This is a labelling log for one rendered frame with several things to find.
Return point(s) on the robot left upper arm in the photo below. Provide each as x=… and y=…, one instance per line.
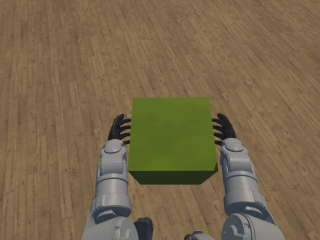
x=118, y=228

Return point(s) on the right robot shin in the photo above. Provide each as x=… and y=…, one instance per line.
x=197, y=232

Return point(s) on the right robot forearm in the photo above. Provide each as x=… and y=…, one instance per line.
x=242, y=194

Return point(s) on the robot right hand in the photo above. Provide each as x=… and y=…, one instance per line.
x=226, y=129

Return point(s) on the robot right upper arm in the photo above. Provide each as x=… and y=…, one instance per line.
x=241, y=226

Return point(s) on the left robot thigh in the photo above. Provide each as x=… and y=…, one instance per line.
x=144, y=230

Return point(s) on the carton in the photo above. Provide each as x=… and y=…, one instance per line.
x=172, y=141

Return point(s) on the robot left hand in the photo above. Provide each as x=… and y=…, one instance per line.
x=116, y=129

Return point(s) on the left robot forearm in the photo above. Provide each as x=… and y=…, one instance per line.
x=111, y=187

